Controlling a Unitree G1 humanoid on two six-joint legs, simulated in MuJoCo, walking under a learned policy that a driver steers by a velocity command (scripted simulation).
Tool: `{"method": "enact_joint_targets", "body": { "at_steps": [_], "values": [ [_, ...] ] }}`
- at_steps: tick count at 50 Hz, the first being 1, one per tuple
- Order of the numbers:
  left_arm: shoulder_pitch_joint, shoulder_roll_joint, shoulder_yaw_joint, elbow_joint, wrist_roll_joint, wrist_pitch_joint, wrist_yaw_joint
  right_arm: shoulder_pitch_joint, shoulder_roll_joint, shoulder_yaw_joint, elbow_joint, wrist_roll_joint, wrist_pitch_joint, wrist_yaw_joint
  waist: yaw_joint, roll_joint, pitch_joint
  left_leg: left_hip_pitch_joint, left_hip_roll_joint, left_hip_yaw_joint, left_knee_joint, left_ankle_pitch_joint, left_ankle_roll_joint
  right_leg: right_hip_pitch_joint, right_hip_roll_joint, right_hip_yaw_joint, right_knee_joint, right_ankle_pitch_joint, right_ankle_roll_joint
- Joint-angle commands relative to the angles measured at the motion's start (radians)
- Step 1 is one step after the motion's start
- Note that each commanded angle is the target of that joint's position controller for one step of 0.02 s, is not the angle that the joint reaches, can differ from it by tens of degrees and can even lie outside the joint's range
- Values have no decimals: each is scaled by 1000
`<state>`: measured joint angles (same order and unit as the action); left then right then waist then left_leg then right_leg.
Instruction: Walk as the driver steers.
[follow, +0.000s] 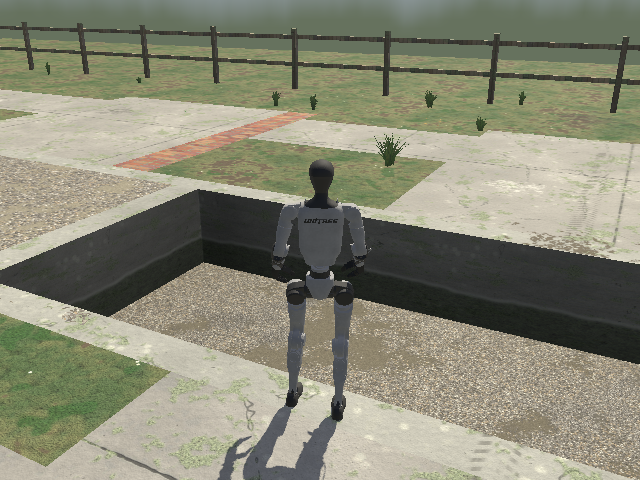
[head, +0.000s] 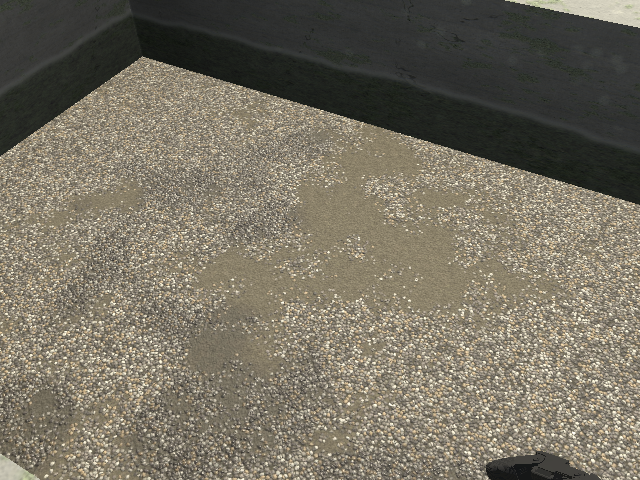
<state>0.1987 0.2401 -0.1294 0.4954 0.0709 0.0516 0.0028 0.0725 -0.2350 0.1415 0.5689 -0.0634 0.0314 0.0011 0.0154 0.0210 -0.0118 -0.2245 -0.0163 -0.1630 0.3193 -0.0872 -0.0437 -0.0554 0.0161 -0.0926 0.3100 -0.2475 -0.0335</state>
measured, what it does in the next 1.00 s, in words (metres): stands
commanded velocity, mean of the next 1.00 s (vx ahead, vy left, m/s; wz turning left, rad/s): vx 0.50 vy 0.00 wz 0.00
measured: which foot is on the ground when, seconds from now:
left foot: down 0.00-1.00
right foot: down 0.00-1.00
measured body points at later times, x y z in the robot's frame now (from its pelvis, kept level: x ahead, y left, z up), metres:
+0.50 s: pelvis +0.00 +0.00 +0.00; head +0.00 +0.00 +0.45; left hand +0.18 +0.21 -0.07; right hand +0.22 -0.20 -0.07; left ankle +0.06 +0.14 -0.75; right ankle -0.05 -0.09 -0.75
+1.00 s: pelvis +0.00 +0.00 +0.00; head +0.00 +0.00 +0.45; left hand +0.18 +0.21 -0.08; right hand +0.22 -0.20 -0.07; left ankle +0.06 +0.14 -0.75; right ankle -0.05 -0.09 -0.75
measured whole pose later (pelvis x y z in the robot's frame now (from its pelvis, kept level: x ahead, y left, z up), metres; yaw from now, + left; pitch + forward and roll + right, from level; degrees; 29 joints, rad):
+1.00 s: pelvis +0.00 +0.00 +0.00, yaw +0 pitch +0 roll +0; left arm 0.20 0.24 -0.13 0.52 0.07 0.05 0.00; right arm 0.09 -0.23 0.14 0.56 -0.06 0.04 -0.01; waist 0.01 0.01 -0.02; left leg -0.22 -0.02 -0.16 0.31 -0.09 -0.04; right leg -0.05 0.02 -0.06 0.30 -0.25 -0.03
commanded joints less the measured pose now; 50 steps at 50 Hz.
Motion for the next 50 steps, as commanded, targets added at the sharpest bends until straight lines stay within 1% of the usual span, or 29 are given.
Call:
{"method": "enact_joint_targets", "body": {
  "at_steps": [1, 2, 5, 6, 8, 11, 12, 13, 15, 16, 18, 19, 21, 24, 25, 26, 27, 28, 29, 31, 32, 33, 35, 36, 37, 41, 42, 43, 50],
  "values": [
    [-56, 91, 30, -91, 0, -17, 3, -100, -78, -26, -96, 0, -18, -3, 0, -10, -72, -32, 75, -69, -28, 142, 50, 63, -124, 145, -48, 161, -12],
    [-50, 91, 31, -84, 1, -19, 3, -95, -77, -26, -96, 0, -15, -4, 2, -22, -75, -33, 75, -70, -32, 137, 48, 69, -123, 143, -46, 147, -13],
    [-50, 89, 30, -80, -1, -22, 2, -96, -78, -27, -98, 0, -13, -5, 1, -13, -68, -33, 74, -68, -34, 134, 48, 62, -123, 146, -47, 143, -15],
    [-56, 90, 30, -86, -2, -20, 2, -101, -78, -27, -98, 0, -15, -4, -1, 1, -64, -31, 73, -67, -31, 138, 49, 55, -123, 149, -50, 156, -14],
    [-50, 92, 31, -79, 0, -21, 3, -92, -76, -27, -98, 0, -14, -4, 0, -18, -73, -32, 74, -69, -33, 135, 49, 66, -122, 146, -47, 149, -14],
    [-49, 89, 30, -77, -1, -23, 2, -93, -77, -27, -99, 0, -12, -6, 1, -11, -68, -32, 73, -67, -34, 134, 48, 63, -122, 149, -47, 150, -15],
    [-54, 90, 30, -83, -2, -20, 2, -97, -78, -28, -99, -1, -14, -4, -1, 3, -64, -30, 72, -66, -31, 139, 49, 56, -122, 152, -50, 163, -15],
    [-48, 91, 30, -76, 0, -22, 3, -90, -75, -27, -99, -1, -13, -5, -1, -13, -71, -30, 73, -67, -34, 136, 49, 65, -122, 149, -48, 153, -15],
    [-53, 90, 30, -81, -1, -20, 2, -96, -78, -27, -99, -1, -15, -5, -1, 0, -65, -29, 72, -65, -31, 140, 49, 57, -121, 153, -50, 168, -14],
    [-47, 91, 30, -74, 0, -22, 2, -89, -76, -27, -99, -1, -13, -6, 0, -15, -72, -29, 73, -67, -34, 137, 49, 67, -121, 150, -47, 158, -15],
    [-46, 90, 30, -73, -1, -23, 2, -90, -77, -27, -100, -1, -12, -7, 1, -13, -69, -29, 72, -66, -35, 137, 48, 64, -120, 151, -48, 159, -15],
    [-52, 90, 29, -79, -1, -20, 2, -95, -78, -27, -99, -1, -14, -5, -1, 1, -65, -28, 72, -65, -32, 142, 49, 58, -121, 154, -50, 172, -15],
    [-46, 92, 30, -72, 1, -21, 2, -86, -75, -26, -99, -1, -13, -6, 0, -19, -74, -28, 73, -66, -34, 139, 49, 69, -120, 151, -48, 164, -14],
    [-45, 89, 30, -71, 0, -23, 1, -89, -77, -27, -100, -1, -11, -7, 0, -13, -69, -27, 72, -65, -36, 139, 47, 65, -119, 154, -48, 164, -15],
    [-51, 90, 29, -77, -1, -20, 1, -93, -78, -27, -100, -1, -13, -6, -1, 0, -65, -25, 72, -64, -32, 144, 48, 58, -119, 157, -50, 176, -15],
    [-46, 91, 30, -70, 0, -22, 2, -87, -76, -27, -100, -1, -12, -7, -1, -16, -72, -26, 73, -65, -35, 140, 48, 67, -119, 154, -49, 166, -14],
    [-45, 91, 30, -70, 0, -22, 2, -87, -77, -27, -100, -1, -12, -7, 0, -17, -70, -26, 72, -65, -36, 140, 48, 66, -119, 154, -48, 166, -14],
    [-51, 91, 29, -76, -1, -20, 2, -93, -78, -27, -100, -1, -14, -6, -1, -3, -66, -25, 72, -64, -33, 145, 49, 59, -119, 158, -50, 180, -14],
    [-45, 91, 30, -70, 1, -21, 2, -86, -76, -27, -100, -1, -12, -7, 0, -17, -73, -25, 73, -65, -36, 141, 48, 68, -119, 155, -48, 169, -14],
    [-45, 90, 30, -69, 0, -22, 1, -87, -77, -27, -100, -1, -11, -8, 0, -15, -70, -25, 72, -64, -36, 141, 47, 65, -118, 156, -49, 169, -14],
    [-52, 90, 29, -75, -1, -20, 1, -92, -78, -27, -100, -1, -13, -7, -1, -1, -65, -24, 72, -63, -34, 145, 48, 59, -118, 159, -51, 181, -14],
    [-45, 92, 30, -68, 1, -22, 2, -85, -76, -27, -100, -1, -12, -7, -1, -16, -73, -24, 73, -64, -36, 142, 48, 67, -118, 157, -49, 170, -14],
    [-45, 91, 29, -68, 0, -22, 1, -87, -77, -27, -101, -1, -11, -8, 0, -15, -70, -24, 72, -64, -37, 141, 47, 65, -117, 158, -49, 171, -14],
    [-52, 91, 29, -74, -1, -20, 2, -91, -78, -27, -100, -1, -13, -7, -2, -1, -65, -23, 72, -63, -34, 146, 48, 59, -118, 161, -51, 183, -14],
    [-46, 92, 30, -68, 1, -21, 2, -84, -76, -27, -100, -1, -12, -8, -1, -16, -73, -23, 73, -64, -36, 143, 48, 67, -117, 158, -49, 173, -14],
    [-46, 91, 29, -67, 0, -23, 1, -85, -78, -27, -101, -1, -11, -9, 0, -13, -69, -23, 72, -62, -38, 142, 47, 64, -116, 161, -50, 173, -14],
    [-52, 91, 29, -73, -1, -20, 1, -90, -79, -27, -101, -2, -13, -7, -2, 0, -65, -21, 71, -61, -35, 147, 48, 58, -117, 164, -52, 185, -14],
    [-46, 92, 30, -67, 1, -22, 2, -83, -76, -27, -101, -2, -12, -8, -1, -16, -73, -22, 73, -63, -37, 143, 48, 67, -116, 161, -50, 175, -14],
    [-46, 91, 29, -65, 0, -23, 1, -83, -78, -27, -101, -2, -10, -9, -1, -13, -69, -20, 72, -61, -38, 143, 47, 63, -115, 165, -51, 177, -14]
  ]
}}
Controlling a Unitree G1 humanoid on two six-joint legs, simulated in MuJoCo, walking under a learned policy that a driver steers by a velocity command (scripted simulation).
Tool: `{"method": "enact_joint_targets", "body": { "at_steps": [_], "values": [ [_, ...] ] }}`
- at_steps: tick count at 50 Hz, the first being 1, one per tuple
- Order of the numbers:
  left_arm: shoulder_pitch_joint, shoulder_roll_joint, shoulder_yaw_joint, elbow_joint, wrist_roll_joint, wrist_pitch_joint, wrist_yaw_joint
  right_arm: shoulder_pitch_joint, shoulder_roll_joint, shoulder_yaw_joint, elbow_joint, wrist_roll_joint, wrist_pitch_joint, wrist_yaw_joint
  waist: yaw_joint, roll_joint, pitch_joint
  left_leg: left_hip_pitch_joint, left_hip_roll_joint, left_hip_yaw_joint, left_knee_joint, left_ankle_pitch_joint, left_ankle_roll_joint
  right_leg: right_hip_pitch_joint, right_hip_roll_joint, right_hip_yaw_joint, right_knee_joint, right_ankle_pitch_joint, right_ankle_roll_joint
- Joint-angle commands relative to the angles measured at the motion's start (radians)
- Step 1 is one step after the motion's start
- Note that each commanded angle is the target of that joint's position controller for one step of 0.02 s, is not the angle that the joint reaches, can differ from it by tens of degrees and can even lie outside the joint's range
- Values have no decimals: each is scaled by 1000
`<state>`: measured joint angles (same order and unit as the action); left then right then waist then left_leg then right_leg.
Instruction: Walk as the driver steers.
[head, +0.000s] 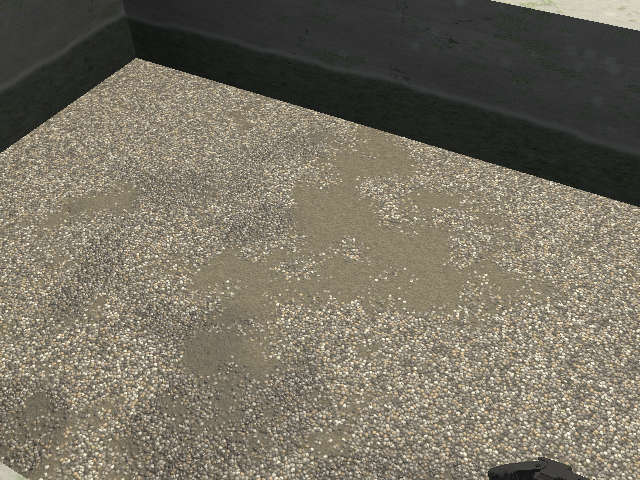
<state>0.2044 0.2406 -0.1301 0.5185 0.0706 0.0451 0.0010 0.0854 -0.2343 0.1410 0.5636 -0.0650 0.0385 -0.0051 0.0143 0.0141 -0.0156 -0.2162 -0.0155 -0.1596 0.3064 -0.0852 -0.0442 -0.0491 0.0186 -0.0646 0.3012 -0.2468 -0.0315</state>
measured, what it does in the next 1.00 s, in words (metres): stands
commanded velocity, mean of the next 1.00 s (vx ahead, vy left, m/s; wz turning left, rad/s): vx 0.50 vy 0.00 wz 0.00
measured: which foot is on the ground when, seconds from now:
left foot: down 0.00-1.00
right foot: down 0.00-1.00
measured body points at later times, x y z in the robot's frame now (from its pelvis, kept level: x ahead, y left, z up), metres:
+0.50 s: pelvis +0.00 +0.00 +0.00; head +0.00 +0.00 +0.45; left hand +0.17 +0.21 -0.08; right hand +0.22 -0.20 -0.07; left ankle +0.05 +0.14 -0.75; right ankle -0.05 -0.10 -0.75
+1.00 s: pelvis +0.00 +0.00 +0.00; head +0.00 +0.00 +0.45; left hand +0.18 +0.21 -0.08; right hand +0.21 -0.20 -0.07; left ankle +0.05 +0.15 -0.75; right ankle -0.05 -0.10 -0.75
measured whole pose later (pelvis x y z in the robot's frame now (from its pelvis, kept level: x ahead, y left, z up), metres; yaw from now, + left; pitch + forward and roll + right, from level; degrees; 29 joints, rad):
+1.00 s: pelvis +0.00 +0.00 +0.00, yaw +0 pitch +0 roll +0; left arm 0.20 0.24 -0.13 0.52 0.07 0.05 0.00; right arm 0.09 -0.24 0.14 0.56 -0.07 0.04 -0.01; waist 0.01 0.01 -0.02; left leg -0.21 -0.01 -0.16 0.30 -0.08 -0.04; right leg -0.05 0.02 -0.04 0.29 -0.24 -0.03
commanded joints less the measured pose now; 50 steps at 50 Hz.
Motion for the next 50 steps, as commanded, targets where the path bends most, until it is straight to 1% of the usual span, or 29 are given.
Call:
{"method": "enact_joint_targets", "body": {
  "at_steps": [1, 50],
  "values": [
    [-52, 91, 30, -88, 0, -16, 3, -96, -79, -27, -96, 0, -17, -3, 0, -6, -66, -28, 71, -65, -26, 141, 47, 57, -117, 137, -42, 177, -16],
    [-55, 91, 28, -84, 0, -16, 3, -87, -82, -27, -96, -1, -17, -6, -3, -7, -67, -18, 71, -59, -30, 144, 45, 52, -109, 155, -45, 187, -14]
  ]
}}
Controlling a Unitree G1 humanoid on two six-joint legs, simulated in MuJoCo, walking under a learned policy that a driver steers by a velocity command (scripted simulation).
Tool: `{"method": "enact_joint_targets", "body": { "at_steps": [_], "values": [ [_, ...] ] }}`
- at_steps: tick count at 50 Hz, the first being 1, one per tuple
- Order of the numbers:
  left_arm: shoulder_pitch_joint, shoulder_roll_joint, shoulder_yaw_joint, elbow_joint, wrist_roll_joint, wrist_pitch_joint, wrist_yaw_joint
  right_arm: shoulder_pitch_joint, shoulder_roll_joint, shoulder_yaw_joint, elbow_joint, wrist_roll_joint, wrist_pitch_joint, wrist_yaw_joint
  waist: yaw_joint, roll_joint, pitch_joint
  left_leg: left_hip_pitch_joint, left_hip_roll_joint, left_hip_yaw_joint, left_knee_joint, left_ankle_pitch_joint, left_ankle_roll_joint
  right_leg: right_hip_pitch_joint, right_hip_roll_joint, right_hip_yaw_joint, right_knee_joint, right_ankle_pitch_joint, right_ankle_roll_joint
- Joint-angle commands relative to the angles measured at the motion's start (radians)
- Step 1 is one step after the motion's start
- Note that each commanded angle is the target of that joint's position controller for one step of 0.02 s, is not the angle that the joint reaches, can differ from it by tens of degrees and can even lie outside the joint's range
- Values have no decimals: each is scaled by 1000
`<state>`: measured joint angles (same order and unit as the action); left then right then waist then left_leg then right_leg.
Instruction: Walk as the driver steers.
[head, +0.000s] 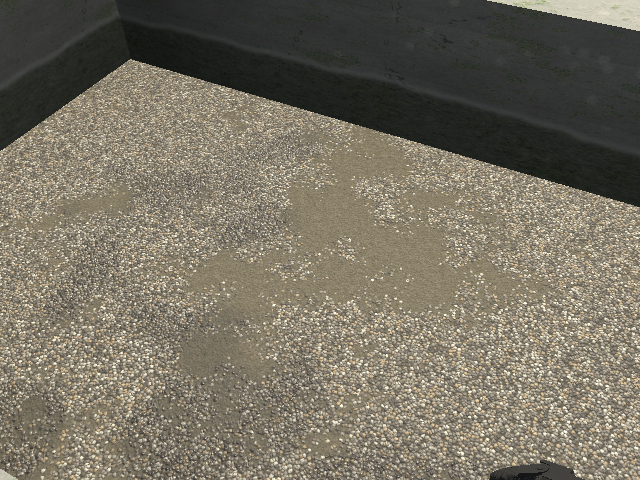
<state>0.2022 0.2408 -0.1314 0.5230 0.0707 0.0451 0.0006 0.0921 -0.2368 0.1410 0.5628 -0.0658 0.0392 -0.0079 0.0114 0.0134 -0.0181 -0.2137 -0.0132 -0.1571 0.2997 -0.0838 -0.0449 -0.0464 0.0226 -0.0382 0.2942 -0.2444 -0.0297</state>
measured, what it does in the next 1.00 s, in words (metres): stands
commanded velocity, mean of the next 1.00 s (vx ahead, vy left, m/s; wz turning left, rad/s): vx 0.38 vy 0.00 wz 0.00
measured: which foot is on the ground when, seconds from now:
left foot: down 0.00-1.00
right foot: down 0.00-1.00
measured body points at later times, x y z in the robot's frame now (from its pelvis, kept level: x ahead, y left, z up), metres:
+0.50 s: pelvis +0.00 +0.00 +0.00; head +0.00 +0.00 +0.45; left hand +0.18 +0.21 -0.08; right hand +0.21 -0.20 -0.07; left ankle +0.05 +0.15 -0.75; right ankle -0.05 -0.10 -0.75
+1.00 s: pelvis +0.01 +0.01 +0.00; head +0.00 +0.00 +0.45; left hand +0.09 +0.25 -0.11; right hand +0.14 -0.23 -0.11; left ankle +0.05 +0.15 -0.75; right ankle -0.06 -0.10 -0.75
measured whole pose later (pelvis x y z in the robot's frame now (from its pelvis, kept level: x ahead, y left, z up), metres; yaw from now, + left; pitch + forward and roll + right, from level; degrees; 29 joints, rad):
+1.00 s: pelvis +0.01 +0.01 +0.00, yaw -1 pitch -1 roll +0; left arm 0.35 0.26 -0.07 0.66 0.01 0.07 0.01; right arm 0.24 -0.25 0.09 0.69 -0.01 0.04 -0.03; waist 0.02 0.03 -0.02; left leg -0.17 0.00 -0.15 0.25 -0.07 -0.04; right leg 0.04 0.03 0.00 0.14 -0.18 -0.02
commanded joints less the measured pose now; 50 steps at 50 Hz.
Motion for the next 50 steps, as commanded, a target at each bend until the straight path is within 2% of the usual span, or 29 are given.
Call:
{"method": "enact_joint_targets", "body": {
  "at_steps": [1, 28, 30, 35, 36, 37, 38, 40, 50],
  "values": [
    [-53, 90, 30, -88, 0, -16, 3, -93, -80, -27, -95, 0, -17, -3, 0, -6, -65, -20, 69, -62, -23, 142, 46, 49, -113, 129, -38, 184, -16],
    [-56, 90, 29, -89, 0, -16, 3, -88, -82, -27, -94, -1, -18, -4, -2, -7, -65, -15, 69, -59, -25, 141, 45, 44, -108, 139, -39, 183, -15],
    [-10, 101, 36, -62, -10, -13, 1, -45, -90, -34, -67, 6, -15, -3, -1, -4, -67, -7, 74, -64, -37, 131, 54, 60, -111, 143, -52, 178, -22],
    [68, 114, 60, 1, -32, 1, 2, 26, -101, -56, -3, 30, -7, -3, 1, 1, -12, -38, 71, -59, -59, 36, 76, 66, -108, 140, -87, 98, -45],
    [48, 107, 60, -18, -58, -9, 8, -8, -80, -51, -28, 52, -20, -3, 13, 26, 23, -38, 91, -76, -51, 176, 68, 61, -128, 163, -115, 254, -40],
    [68, 125, 68, 2, -58, -11, 11, 20, -85, -56, -10, 55, -25, -5, 4, 10, -17, -18, 92, -73, -47, 189, 69, 102, -133, 161, -114, 301, -41],
    [77, 132, 72, 11, -59, -9, 12, 37, -94, -61, -1, 56, -27, -8, 3, 1, -26, -15, 93, -72, -48, 195, 68, 127, -132, 159, -113, 335, -41],
    [88, 126, 75, 24, -56, -2, 13, 50, -96, -65, 10, 55, -26, -11, 5, -3, -35, -13, 90, -68, -52, 191, 68, 148, -129, 156, -117, 354, -40],
    [159, 115, 87, 83, -61, 13, 20, 115, -96, -82, 56, 63, -13, -25, 6, -12, -9, -5, 78, -51, -66, 178, 67, 131, -112, 145, -148, 320, -30]
  ]
}}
